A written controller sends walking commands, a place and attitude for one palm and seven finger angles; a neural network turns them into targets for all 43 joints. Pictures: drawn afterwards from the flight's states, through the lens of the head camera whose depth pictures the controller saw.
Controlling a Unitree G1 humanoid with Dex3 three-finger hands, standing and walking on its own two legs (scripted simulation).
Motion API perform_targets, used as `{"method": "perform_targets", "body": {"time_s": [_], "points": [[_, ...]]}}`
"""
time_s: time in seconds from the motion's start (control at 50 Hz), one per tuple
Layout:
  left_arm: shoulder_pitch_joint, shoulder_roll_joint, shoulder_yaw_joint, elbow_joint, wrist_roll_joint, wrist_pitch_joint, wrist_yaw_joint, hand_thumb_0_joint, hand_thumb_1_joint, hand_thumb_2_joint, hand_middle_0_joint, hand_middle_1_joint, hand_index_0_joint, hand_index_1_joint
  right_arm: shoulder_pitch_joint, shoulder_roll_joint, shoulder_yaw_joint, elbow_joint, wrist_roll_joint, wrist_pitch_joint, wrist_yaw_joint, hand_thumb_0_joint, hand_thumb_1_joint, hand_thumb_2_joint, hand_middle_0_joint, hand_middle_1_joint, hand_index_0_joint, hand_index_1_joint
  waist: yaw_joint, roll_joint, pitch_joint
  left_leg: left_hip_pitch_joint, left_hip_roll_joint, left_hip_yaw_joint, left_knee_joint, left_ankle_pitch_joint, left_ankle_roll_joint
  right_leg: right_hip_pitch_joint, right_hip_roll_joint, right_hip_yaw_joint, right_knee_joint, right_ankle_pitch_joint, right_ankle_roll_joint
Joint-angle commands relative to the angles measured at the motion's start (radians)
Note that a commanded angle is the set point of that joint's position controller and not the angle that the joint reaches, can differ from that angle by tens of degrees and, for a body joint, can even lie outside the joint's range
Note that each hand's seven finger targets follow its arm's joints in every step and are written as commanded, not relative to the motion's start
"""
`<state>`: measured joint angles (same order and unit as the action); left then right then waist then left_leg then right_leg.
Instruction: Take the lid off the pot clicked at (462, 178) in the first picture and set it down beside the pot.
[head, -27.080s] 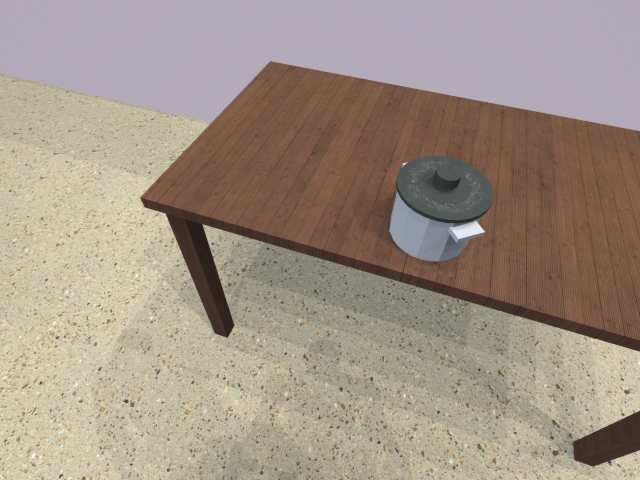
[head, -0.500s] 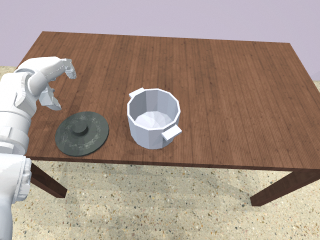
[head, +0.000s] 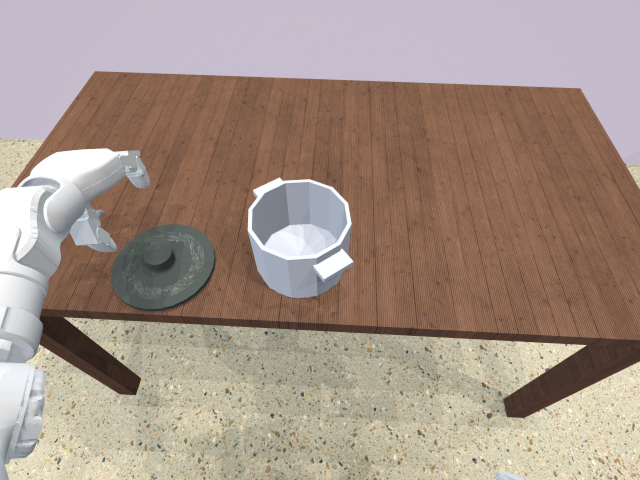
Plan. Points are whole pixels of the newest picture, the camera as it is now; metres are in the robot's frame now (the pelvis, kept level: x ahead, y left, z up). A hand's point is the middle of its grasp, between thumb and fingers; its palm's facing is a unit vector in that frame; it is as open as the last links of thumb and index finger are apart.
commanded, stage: draw the hand back to the body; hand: left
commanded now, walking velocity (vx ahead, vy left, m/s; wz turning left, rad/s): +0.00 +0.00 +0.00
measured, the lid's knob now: (159, 256) +0.45 +0.28 -0.07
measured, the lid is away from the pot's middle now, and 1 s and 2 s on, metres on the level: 0.23 0.23 0.23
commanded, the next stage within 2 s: step back with the hand held close in 1.84 s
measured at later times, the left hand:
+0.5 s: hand (121, 206) +0.38 +0.23 +0.15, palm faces +0.36 -0.88 -0.30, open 10.3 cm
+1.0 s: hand (114, 270) +0.29 +0.20 +0.16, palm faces +0.41 -0.86 -0.29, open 8.0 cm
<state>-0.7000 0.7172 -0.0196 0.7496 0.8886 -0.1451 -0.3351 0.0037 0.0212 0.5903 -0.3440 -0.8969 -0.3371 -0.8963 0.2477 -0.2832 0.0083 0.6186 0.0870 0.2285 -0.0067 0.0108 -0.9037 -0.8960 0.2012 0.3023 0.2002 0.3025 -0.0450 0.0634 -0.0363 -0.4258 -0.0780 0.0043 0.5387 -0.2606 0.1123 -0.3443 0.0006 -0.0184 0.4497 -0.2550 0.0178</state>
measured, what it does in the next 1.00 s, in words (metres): shifts its weight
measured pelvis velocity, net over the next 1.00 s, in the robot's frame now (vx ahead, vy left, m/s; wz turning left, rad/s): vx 0.01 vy -0.06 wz -0.02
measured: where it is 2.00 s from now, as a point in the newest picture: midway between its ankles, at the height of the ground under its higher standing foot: outside the picture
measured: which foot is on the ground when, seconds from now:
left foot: down 0.00-1.00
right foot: down 0.00-1.00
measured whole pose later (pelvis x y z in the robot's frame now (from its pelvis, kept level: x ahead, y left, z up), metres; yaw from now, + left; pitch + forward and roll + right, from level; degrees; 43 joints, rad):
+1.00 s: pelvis +0.01 -0.06 +0.01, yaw -1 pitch -3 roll -1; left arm 0.07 0.37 0.33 -0.01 -0.11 -0.08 0.08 0.01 0.72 0.84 -0.23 -0.41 -0.23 -0.41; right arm 0.16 -0.26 0.03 0.66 0.05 -0.06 -0.05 0.02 -0.90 -0.90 0.20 0.30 0.20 0.30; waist 0.02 0.07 0.02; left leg -0.15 -0.01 0.00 0.46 -0.27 0.02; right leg -0.08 0.07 -0.01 0.39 -0.26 -0.05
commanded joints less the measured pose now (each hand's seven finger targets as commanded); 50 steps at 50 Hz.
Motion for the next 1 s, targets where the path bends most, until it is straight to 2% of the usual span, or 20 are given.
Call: {"method": "perform_targets", "body": {"time_s": [0.0,0.04,0.06,0.08,0.1,0.12,0.14,0.16,0.2,0.24,0.28,0.34,0.4,0.5,0.62,0.74,0.8,0.86,0.92,0.98], "points": [[-0.385,0.335,0.135,-0.329,-0.017,-0.009,0.039,0.0,0.017,0.586,-0.327,-0.901,-0.327,-0.901,-0.036,-0.152,-0.053,-0.125,-0.001,-0.038,-0.011,0.0,-0.9,-0.9,0.2,0.3,0.2,0.3,0.01,0.071,-0.405,0.408,0.085,-0.108,-0.032,0.489,-0.068,0.013,0.018,-0.023,-0.035,0.231,-0.079],[-0.271,0.334,0.159,-0.315,-0.025,-0.007,0.039,0.0,0.017,0.586,-0.327,-0.901,-0.327,-0.901,-0.047,-0.139,-0.044,-0.137,0.001,-0.04,-0.008,0.0,-0.9,-0.9,0.2,0.3,0.2,0.3,0.018,0.056,-0.402,0.401,0.081,-0.11,-0.027,0.528,-0.068,0.04,0.025,-0.029,-0.031,0.25,-0.075],[-0.311,-0.029,0.194,-0.398,-0.632,-0.046,0.167,0.0,0.017,0.586,-0.327,-0.901,-0.327,-0.901,0.073,-0.065,-0.038,-0.172,0.005,-0.086,-0.035,0.0,-0.9,-0.9,0.2,0.3,0.2,0.3,-0.035,0.028,-0.323,0.553,0.16,-0.133,-0.062,0.376,-0.112,-0.008,0.007,-0.046,-0.045,0.184,-0.092],[-0.189,-0.026,0.174,-0.334,-0.682,-0.044,0.232,0.0,0.017,0.586,-0.327,-0.901,-0.327,-0.901,0.024,-0.093,-0.021,-0.148,0.002,-0.109,-0.052,0.0,-0.9,-0.9,0.2,0.3,0.2,0.3,-0.016,-0.031,-0.254,0.563,0.19,-0.176,-0.107,0.244,-0.105,-0.034,0.007,-0.023,-0.061,0.082,-0.086],[-0.176,-0.062,0.15,-0.332,-0.696,-0.045,0.263,0.0,0.017,0.586,-0.327,-0.901,-0.327,-0.901,0.004,-0.094,-0.015,-0.138,0.002,-0.126,-0.061,0.0,-0.9,-0.9,0.2,0.3,0.2,0.3,-0.02,-0.055,-0.191,0.535,0.2,-0.2,-0.152,0.125,-0.106,-0.053,0.004,-0.019,-0.076,0.039,-0.085],[-0.151,-0.032,0.216,-0.311,-0.775,-0.038,0.295,0.0,0.017,0.586,-0.327,-0.901,-0.327,-0.901,-0.008,-0.113,-0.017,-0.131,-0.004,-0.136,-0.075,0.0,-0.9,-0.9,0.2,0.3,0.2,0.3,-0.01,-0.103,-0.185,0.491,0.192,-0.176,-0.169,0.074,-0.093,-0.016,0.003,-0.01,-0.091,0.046,-0.082],[-0.14,-0.004,0.25,-0.29,-0.815,-0.028,0.321,0.0,0.017,0.586,-0.327,-0.901,-0.327,-0.901,-0.015,-0.124,-0.012,-0.115,-0.007,-0.144,-0.083,0.0,-0.9,-0.9,0.2,0.3,0.2,0.3,-0.002,-0.135,-0.164,0.424,0.176,-0.143,-0.166,0.063,-0.082,0.033,-0.002,-0.002,-0.101,0.081,-0.079],[-0.176,0.074,0.321,-0.332,-0.833,-0.03,0.347,0.0,0.017,0.586,-0.327,-0.901,-0.327,-0.901,-0.016,-0.135,-0.012,-0.101,-0.01,-0.154,-0.088,0.0,-0.9,-0.9,0.2,0.3,0.2,0.3,0.008,-0.129,-0.192,0.398,0.162,-0.11,-0.152,0.097,-0.077,0.087,-0.007,0.007,-0.104,0.128,-0.078],[-0.264,0.182,0.417,-0.458,-0.854,-0.049,0.386,0.0,0.061,0.602,-0.321,-0.871,-0.321,-0.871,-0.027,-0.144,-0.007,-0.08,-0.022,-0.182,-0.09,0.0,-0.9,-0.9,0.2,0.3,0.2,0.3,0.016,0.004,-0.221,0.415,0.15,-0.092,-0.136,0.199,-0.094,0.126,-0.015,0.008,-0.096,0.183,-0.079],[-0.232,0.148,0.433,-0.602,-0.865,-0.07,0.412,0.0,0.106,0.618,-0.314,-0.841,-0.314,-0.841,-0.045,-0.117,-0.006,-0.096,-0.03,-0.228,-0.081,0.0,-0.9,-0.9,0.2,0.3,0.2,0.3,0.029,0.192,-0.284,0.502,0.155,-0.107,-0.123,0.366,-0.129,0.15,-0.015,0.001,-0.085,0.223,-0.084],[-0.048,0.079,0.432,-0.67,-0.891,-0.062,0.422,0.0,0.15,0.633,-0.308,-0.811,-0.308,-0.811,-0.053,-0.104,-0.008,-0.103,-0.036,-0.262,-0.068,0.0,-0.9,-0.9,0.2,0.3,0.2,0.3,0.045,0.26,-0.298,0.55,0.163,-0.1,-0.096,0.533,-0.143,0.168,-0.013,-0.004,-0.081,0.267,-0.081],[0.227,-0.022,0.426,-0.583,-0.93,-0.021,0.42,0.0,0.216,0.657,-0.298,-0.766,-0.298,-0.766,-0.048,-0.109,-0.021,-0.093,-0.039,-0.266,-0.052,0.0,-0.9,-0.9,0.2,0.3,0.2,0.3,0.047,0.03,-0.219,0.421,0.159,-0.052,-0.075,0.533,-0.107,0.227,-0.007,-0.007,-0.073,0.378,-0.069],[0.231,-0.06,0.393,-0.596,-0.949,-0.004,0.411,0.0,0.282,0.68,-0.289,-0.721,-0.289,-0.721,-0.061,-0.126,-0.033,-0.086,-0.032,-0.266,-0.053,0.0,-0.9,-0.9,0.2,0.3,0.2,0.3,0.029,-0.062,-0.152,0.353,0.146,-0.029,-0.076,0.423,-0.086,0.213,-0.014,-0.002,-0.069,0.402,-0.061],[0.194,0.062,0.488,-0.867,-0.95,-0.021,0.434,0.0,0.392,0.72,-0.273,-0.646,-0.273,-0.646,-0.097,-0.121,-0.03,-0.084,-0.031,-0.303,-0.054,0.0,-0.9,-0.9,0.2,0.3,0.2,0.3,0.048,0.05,-0.27,0.451,0.134,-0.03,-0.052,0.529,-0.078,0.264,-0.02,0.021,-0.062,0.486,-0.056],[0.377,-0.072,0.424,-0.797,-0.969,0.015,0.43,0.0,0.525,0.767,-0.254,-0.555,-0.254,-0.555,-0.119,-0.112,-0.032,-0.08,-0.025,-0.303,-0.054,0.0,-0.9,-0.9,0.2,0.3,0.2,0.3,0.043,-0.039,-0.172,0.388,0.114,0.001,-0.068,0.419,-0.069,0.245,-0.017,0.019,-0.066,0.492,-0.045],[0.398,-0.006,0.488,-0.911,-0.979,0.004,0.439,0.0,0.657,0.814,-0.235,-0.465,-0.235,-0.465,-0.161,-0.102,-0.023,-0.089,-0.027,-0.314,-0.057,0.0,-0.9,-0.9,0.2,0.3,0.2,0.3,0.056,-0.003,-0.166,0.383,0.105,0.003,-0.074,0.328,-0.067,0.261,-0.027,0.03,-0.083,0.449,-0.044],[0.42,-0.022,0.482,-0.934,-0.982,0.001,0.44,0.0,0.723,0.837,-0.225,-0.42,-0.225,-0.42,-0.172,-0.098,-0.021,-0.091,-0.029,-0.325,-0.061,0.0,-0.9,-0.9,0.2,0.3,0.2,0.3,0.054,-0.01,-0.125,0.385,0.104,0.002,-0.081,0.285,-0.067,0.235,-0.025,0.032,-0.103,0.386,-0.045],[0.498,-0.095,0.436,-0.963,-0.991,0.0,0.435,0.0,0.79,0.861,-0.216,-0.375,-0.216,-0.375,-0.187,-0.086,-0.016,-0.102,-0.027,-0.338,-0.059,0.0,-0.9,-0.9,0.2,0.3,0.2,0.3,0.06,0.028,-0.122,0.401,0.104,0.002,-0.094,0.262,-0.067,0.223,-0.023,0.026,-0.11,0.336,-0.047],[0.54,-0.108,0.433,-1.002,-0.992,-0.006,0.435,0.0,0.856,0.884,-0.206,-0.33,-0.206,-0.33,-0.194,-0.084,-0.015,-0.107,-0.032,-0.345,-0.059,0.0,-0.9,-0.9,0.2,0.3,0.2,0.3,0.061,0.012,-0.117,0.408,0.101,0.005,-0.102,0.262,-0.067,0.223,-0.018,0.024,-0.118,0.329,-0.047],[0.575,-0.097,0.457,-0.986,-0.996,-0.003,0.438,0.0,0.9,0.9,-0.2,-0.3,-0.2,-0.3,-0.198,-0.089,-0.018,-0.103,-0.033,-0.347,-0.062,0.0,-0.9,-0.9,0.2,0.3,0.2,0.3,0.065,-0.061,-0.079,0.387,0.106,0.0,-0.103,0.234,-0.064,0.208,-0.023,0.028,-0.13,0.3,-0.044]]}}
